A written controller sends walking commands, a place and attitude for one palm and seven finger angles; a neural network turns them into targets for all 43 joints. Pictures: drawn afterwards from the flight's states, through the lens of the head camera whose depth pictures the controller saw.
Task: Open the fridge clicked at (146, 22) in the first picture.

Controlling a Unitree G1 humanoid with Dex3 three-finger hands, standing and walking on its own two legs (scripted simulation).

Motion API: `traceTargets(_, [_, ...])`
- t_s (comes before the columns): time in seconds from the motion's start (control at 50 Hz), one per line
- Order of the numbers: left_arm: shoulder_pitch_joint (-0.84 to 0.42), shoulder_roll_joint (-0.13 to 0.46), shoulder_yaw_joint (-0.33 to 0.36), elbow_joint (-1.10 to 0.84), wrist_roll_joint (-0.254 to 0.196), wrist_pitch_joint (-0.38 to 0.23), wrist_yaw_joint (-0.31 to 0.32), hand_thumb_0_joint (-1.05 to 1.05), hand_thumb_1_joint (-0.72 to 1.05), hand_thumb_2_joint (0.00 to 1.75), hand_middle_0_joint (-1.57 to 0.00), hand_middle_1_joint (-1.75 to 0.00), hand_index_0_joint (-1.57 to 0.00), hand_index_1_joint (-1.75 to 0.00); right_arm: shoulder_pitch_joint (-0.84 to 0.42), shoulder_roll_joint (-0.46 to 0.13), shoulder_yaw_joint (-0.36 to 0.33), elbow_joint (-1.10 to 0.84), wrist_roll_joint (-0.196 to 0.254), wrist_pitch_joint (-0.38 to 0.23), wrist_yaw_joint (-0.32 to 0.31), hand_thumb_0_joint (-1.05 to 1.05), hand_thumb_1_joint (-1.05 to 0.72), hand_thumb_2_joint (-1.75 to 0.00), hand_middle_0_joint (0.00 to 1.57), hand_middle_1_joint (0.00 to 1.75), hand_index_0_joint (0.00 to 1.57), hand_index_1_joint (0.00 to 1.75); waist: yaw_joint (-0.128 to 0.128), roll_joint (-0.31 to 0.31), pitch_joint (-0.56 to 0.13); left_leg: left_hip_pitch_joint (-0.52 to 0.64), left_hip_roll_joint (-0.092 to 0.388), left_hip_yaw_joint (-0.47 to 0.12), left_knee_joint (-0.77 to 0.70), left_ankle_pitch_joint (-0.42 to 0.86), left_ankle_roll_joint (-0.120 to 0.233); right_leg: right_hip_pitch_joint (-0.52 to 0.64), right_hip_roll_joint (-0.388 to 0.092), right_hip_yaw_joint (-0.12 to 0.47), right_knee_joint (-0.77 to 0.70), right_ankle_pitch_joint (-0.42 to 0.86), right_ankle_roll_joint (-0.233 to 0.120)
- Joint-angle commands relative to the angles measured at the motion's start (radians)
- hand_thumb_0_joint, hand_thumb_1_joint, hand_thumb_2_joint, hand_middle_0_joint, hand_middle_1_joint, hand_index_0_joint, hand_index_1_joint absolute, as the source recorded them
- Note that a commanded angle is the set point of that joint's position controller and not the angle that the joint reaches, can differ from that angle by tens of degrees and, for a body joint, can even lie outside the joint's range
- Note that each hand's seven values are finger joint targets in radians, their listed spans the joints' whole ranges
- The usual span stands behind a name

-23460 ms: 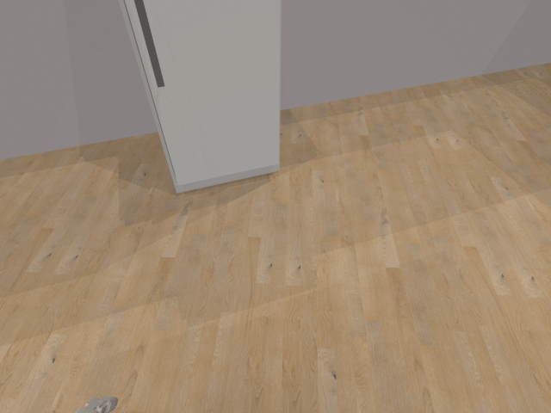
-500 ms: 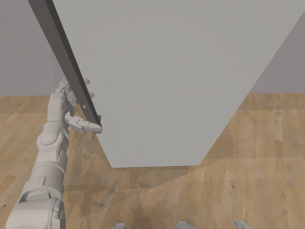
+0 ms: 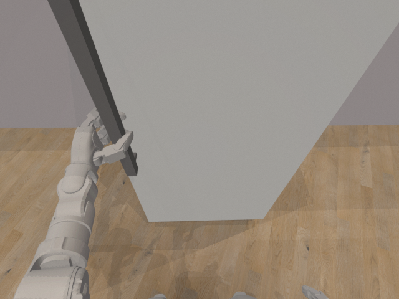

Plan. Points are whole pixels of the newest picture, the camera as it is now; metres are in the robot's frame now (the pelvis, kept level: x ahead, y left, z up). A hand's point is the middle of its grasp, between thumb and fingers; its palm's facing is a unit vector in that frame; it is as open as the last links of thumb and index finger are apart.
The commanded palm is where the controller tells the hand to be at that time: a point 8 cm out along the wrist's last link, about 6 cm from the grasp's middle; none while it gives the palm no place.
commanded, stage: grip the handle and tug to test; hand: left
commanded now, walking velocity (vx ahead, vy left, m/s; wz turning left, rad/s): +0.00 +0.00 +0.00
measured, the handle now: (108, 96) +0.46 +0.18 +0.15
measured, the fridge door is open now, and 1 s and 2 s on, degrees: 0 0 16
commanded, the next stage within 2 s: pull the door a little, standing still in 0.82 s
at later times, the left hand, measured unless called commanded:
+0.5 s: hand (122, 146) +0.40 +0.16 +0.07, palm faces +0.02 -1.00 -0.02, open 6.3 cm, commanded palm +0.37 +0.22 +0.08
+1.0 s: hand (124, 148) +0.39 +0.16 +0.07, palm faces +0.01 -1.00 +0.01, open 6.3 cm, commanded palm +0.36 +0.21 +0.08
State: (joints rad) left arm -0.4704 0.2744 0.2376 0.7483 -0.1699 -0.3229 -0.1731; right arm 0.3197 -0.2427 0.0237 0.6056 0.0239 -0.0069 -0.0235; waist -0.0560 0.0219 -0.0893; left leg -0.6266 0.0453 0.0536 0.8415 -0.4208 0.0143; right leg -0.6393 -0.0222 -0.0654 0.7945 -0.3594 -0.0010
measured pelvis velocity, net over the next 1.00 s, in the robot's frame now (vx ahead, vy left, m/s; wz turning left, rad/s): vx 0.02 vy -0.01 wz -0.03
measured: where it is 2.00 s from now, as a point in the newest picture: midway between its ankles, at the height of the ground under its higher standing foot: outside the picture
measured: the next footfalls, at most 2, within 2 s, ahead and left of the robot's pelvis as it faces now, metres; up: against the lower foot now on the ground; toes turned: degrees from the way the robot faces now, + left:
none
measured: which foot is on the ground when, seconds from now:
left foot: down 0.00-1.00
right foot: down 0.00-1.00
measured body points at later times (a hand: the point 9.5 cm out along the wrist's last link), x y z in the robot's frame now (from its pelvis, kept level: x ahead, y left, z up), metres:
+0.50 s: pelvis -0.01 -0.01 +0.00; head +0.05 -0.01 +0.45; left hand +0.39 +0.22 +0.07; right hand +0.08 -0.27 -0.12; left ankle -0.01 +0.11 -0.70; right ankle +0.02 -0.12 -0.70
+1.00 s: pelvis +0.02 -0.01 +0.01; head +0.08 -0.01 +0.46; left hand +0.39 +0.21 +0.07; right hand +0.12 -0.27 -0.10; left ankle -0.01 +0.11 -0.70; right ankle +0.02 -0.12 -0.70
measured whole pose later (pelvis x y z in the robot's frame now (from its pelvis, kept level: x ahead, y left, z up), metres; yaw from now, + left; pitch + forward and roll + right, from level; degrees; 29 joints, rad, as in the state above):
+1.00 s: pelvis +0.02 -0.01 +0.01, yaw -2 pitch +11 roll -1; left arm -0.24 0.25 0.26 0.53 -0.22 -0.30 -0.19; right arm 0.32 -0.24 0.00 0.56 0.03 -0.02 -0.02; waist -0.07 0.03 -0.10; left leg -0.53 0.07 0.08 0.77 -0.43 0.00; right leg -0.57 0.01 -0.04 0.74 -0.37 -0.01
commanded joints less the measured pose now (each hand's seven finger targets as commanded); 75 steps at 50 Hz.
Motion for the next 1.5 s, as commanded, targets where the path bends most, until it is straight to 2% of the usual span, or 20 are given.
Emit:
traceTargets(0.0, [-0.38,0.197,0.052,-0.274,-0.02,-0.104,0.007,0.0,0.9,0.9,-0.45,-1.4,-0.45,-1.4,0.036,-0.148,-0.055,-0.098,0.001,-0.047,-0.013,0.0,-0.9,-0.9,0.2,0.3,0.2,0.3,0.001,0.032,-0.375,0.198,-0.033,-0.059,-0.111,0.36,-0.007,0.199,0.05,0.022,-0.063,0.326,-0.024])
traceTargets(0.06, [-0.407,0.227,0.077,-0.214,-0.026,-0.097,0.01,0.0,0.9,0.9,-0.45,-1.4,-0.45,-1.4,0.031,-0.153,-0.049,-0.085,0.003,-0.043,-0.019,0.0,-0.9,-0.9,0.2,0.3,0.2,0.3,-0.01,-0.011,-0.319,0.141,-0.036,-0.058,-0.12,0.294,-0.004,0.198,0.048,0.023,-0.072,0.293,-0.02])
traceTargets(0.16, [-0.415,0.246,0.089,-0.228,-0.012,-0.107,0.013,0.0,0.9,0.9,-0.45,-1.4,-0.45,-1.4,0.026,-0.146,-0.049,-0.087,0.001,-0.048,-0.024,0.0,-0.9,-0.9,0.2,0.3,0.2,0.3,0.002,0.055,-0.349,0.156,-0.042,-0.05,-0.119,0.297,-0.002,0.211,0.044,0.034,-0.072,0.299,-0.021])
traceTargets(0.22, [-0.399,0.266,0.112,-0.181,-0.018,-0.105,0.008,0.0,0.9,0.9,-0.45,-1.4,-0.45,-1.4,0.028,-0.151,-0.048,-0.083,0.0,-0.048,-0.025,0.0,-0.9,-0.9,0.2,0.3,0.2,0.3,0.001,-0.008,-0.32,0.112,-0.042,-0.049,-0.119,0.259,0.002,0.225,0.044,0.037,-0.079,0.28,-0.019])
traceTargets(0.32, [-0.458,0.293,0.117,-0.16,-0.018,-0.113,-0.005,0.0,0.9,0.9,-0.45,-1.4,-0.45,-1.4,0.025,-0.154,-0.046,-0.079,0.003,-0.049,-0.031,0.0,-0.9,-0.9,0.2,0.3,0.2,0.3,-0.01,0.0,-0.316,0.087,-0.045,-0.044,-0.121,0.21,0.006,0.236,0.039,0.052,-0.091,0.247,-0.014])
traceTargets(0.4, [-0.473,0.264,0.093,-0.161,-0.021,-0.119,-0.013,0.0,0.9,0.9,-0.45,-1.4,-0.45,-1.4,0.026,-0.149,-0.045,-0.076,0.003,-0.054,-0.031,0.0,-0.9,-0.9,0.2,0.3,0.2,0.3,-0.016,0.026,-0.325,0.104,-0.045,-0.043,-0.12,0.216,0.005,0.22,0.039,0.051,-0.091,0.252,-0.014])
traceTargets(0.54, [-0.356,0.264,0.112,-0.205,-0.036,-0.123,-0.018,0.0,0.9,0.9,-0.45,-1.4,-0.45,-1.4,0.021,-0.151,-0.05,-0.095,0.005,-0.057,-0.023,0.0,-0.9,-0.9,0.2,0.3,0.2,0.3,0.007,-0.027,-0.356,0.089,-0.047,-0.031,-0.125,0.232,0.01,0.288,0.039,0.059,-0.096,0.293,-0.01])
traceTargets(0.62, [-0.234,0.297,0.151,-0.241,-0.037,-0.124,-0.03,0.0,0.9,0.9,-0.45,-1.4,-0.45,-1.4,0.013,-0.15,-0.053,-0.117,0.005,-0.054,-0.021,0.0,-0.9,-0.9,0.2,0.3,0.2,0.3,0.039,-0.001,-0.359,0.077,-0.051,-0.02,-0.132,0.263,0.011,0.342,0.037,0.068,-0.091,0.339,-0.016])
traceTargets(0.7, [-0.103,0.267,0.154,-0.323,-0.054,-0.12,-0.036,0.0,0.9,0.9,-0.45,-1.4,-0.45,-1.4,-0.001,-0.139,-0.055,-0.14,0.007,-0.054,-0.014,0.0,-0.9,-0.9,0.2,0.3,0.2,0.3,0.056,0.033,-0.357,0.101,-0.049,-0.006,-0.139,0.315,0.011,0.362,0.039,0.066,-0.091,0.407,-0.017])
traceTargets(0.88, [0.089,0.26,0.187,-0.446,-0.082,-0.093,-0.038,0.0,0.9,0.9,-0.45,-1.4,-0.45,-1.4,-0.006,-0.133,-0.063,-0.167,0.007,-0.049,-0.007,0.0,-0.9,-0.9,0.2,0.3,0.2,0.3,0.074,-0.001,-0.352,0.125,-0.046,0.004,-0.144,0.456,0.008,0.424,0.039,0.057,-0.075,0.587,-0.015])
traceTargets(0.96, [-0.043,0.09,0.02,-0.507,-0.082,-0.076,-0.024,0.0,0.9,0.9,-0.45,-1.4,-0.45,-1.4,-0.006,-0.12,-0.063,-0.152,0.011,-0.062,-0.003,0.0,-0.9,-0.9,0.2,0.3,0.2,0.3,0.014,0.033,-0.316,0.208,-0.034,-0.003,-0.125,0.516,0.004,0.318,0.048,0.036,-0.089,0.578,-0.011])
traceTargets(0.98, [-0.049,0.108,0.036,-0.515,-0.076,-0.073,-0.01,0.0,0.9,0.9,-0.45,-1.4,-0.45,-1.4,0.007,-0.127,-0.071,-0.141,0.006,-0.064,-0.004,0.0,-0.9,-0.9,0.2,0.3,0.2,0.3,0.018,0.038,-0.339,0.225,-0.03,-0.01,-0.117,0.545,0.001,0.308,0.049,0.034,-0.08,0.574,-0.01])
traceTargets(1.02, [0.047,0.103,0.025,-0.529,-0.06,-0.068,0.008,0.0,0.9,0.9,-0.45,-1.4,-0.45,-1.4,0.017,-0.13,-0.075,-0.146,0.002,-0.067,0.003,0.0,-0.9,-0.9,0.2,0.3,0.2,0.3,0.035,0.016,-0.361,0.248,-0.027,-0.018,-0.116,0.62,0.001,0.325,0.048,0.028,-0.074,0.602,-0.013])
traceTargets(1.06, [0.113,0.088,0.002,-0.597,-0.042,-0.068,0.017,0.0,0.9,0.9,-0.45,-1.4,-0.45,-1.4,0.009,-0.122,-0.076,-0.155,0.001,-0.07,0.012,0.0,-0.9,-0.9,0.2,0.3,0.2,0.3,0.051,0.077,-0.4,0.291,-0.024,-0.021,-0.117,0.697,-0.005,0.328,0.043,0.027,-0.066,0.615,-0.014])
traceTargets(1.1, [0.186,0.07,-0.017,-0.639,-0.038,-0.062,0.02,0.0,0.9,0.9,-0.45,-1.4,-0.45,-1.4,0.004,-0.118,-0.075,-0.163,-0.001,-0.07,0.02,0.0,-0.9,-0.9,0.2,0.3,0.2,0.3,0.061,0.049,-0.409,0.303,-0.021,-0.022,-0.12,0.732,-0.005,0.348,0.041,0.02,-0.069,0.632,-0.016])
traceTargets(1.22, [0.43,0.036,-0.054,-0.769,-0.045,-0.036,0.018,0.0,0.9,0.9,-0.45,-1.4,-0.45,-1.4,-0.034,-0.112,-0.069,-0.212,-0.001,-0.067,0.03,0.0,-0.9,-0.9,0.2,0.3,0.2,0.3,0.088,0.007,-0.369,0.286,-0.019,-0.017,-0.14,0.751,0.002,0.413,0.037,0.016,-0.081,0.674,-0.021])
traceTargets(1.26, [0.52,0.026,-0.06,-0.853,-0.047,-0.028,0.019,0.0,0.9,0.9,-0.45,-1.4,-0.45,-1.4,-0.044,-0.102,-0.066,-0.227,-0.002,-0.068,0.034,0.0,-0.9,-0.9,0.2,0.3,0.2,0.3,0.097,0.035,-0.371,0.302,-0.017,-0.009,-0.141,0.79,0.001,0.429,0.033,0.018,-0.081,0.722,-0.02])
traceTargets(1.44, [1.077,-0.071,-0.16,-1.256,-0.043,-0.01,0.071,0.0,0.9,0.9,-0.45,-1.4,-0.45,-1.4,-0.123,-0.072,-0.062,-0.31,-0.001,-0.096,0.047,0.0,-0.9,-0.9,0.2,0.3,0.2,0.3,0.113,0.041,-0.214,0.278,-0.024,-0.024,-0.162,0.669,-0.014,0.39,0.039,-0.017,-0.1,0.598,-0.027])
traceTargets(1.46, [1.035,-0.05,-0.161,-1.34,-0.037,-0.017,0.09,0.0,0.9,0.9,-0.45,-1.4,-0.45,-1.4,-0.12,-0.077,-0.061,-0.313,-0.002,-0.101,0.043,0.0,-0.9,-0.9,0.2,0.3,0.2,0.3,0.099,0.056,-0.214,0.28,-0.026,-0.034,-0.157,0.659,-0.014,0.38,0.039,-0.017,-0.097,0.586,-0.027])
traceTargets(1.48, [0.626,0.201,-0.022,-1.218,0.099,0.028,0.175,0.0,0.9,0.9,-0.45,-1.4,-0.45,-1.4,-0.067,-0.115,-0.055,-0.203,-0.001,-0.076,-0.015,0.0,-0.9,-0.9,0.2,0.3,0.2,0.3,0.027,0.015,-0.202,0.383,-0.02,-0.026,-0.208,0.512,0.02,0.445,-0.039,0.117,-0.209,0.651,-0.033])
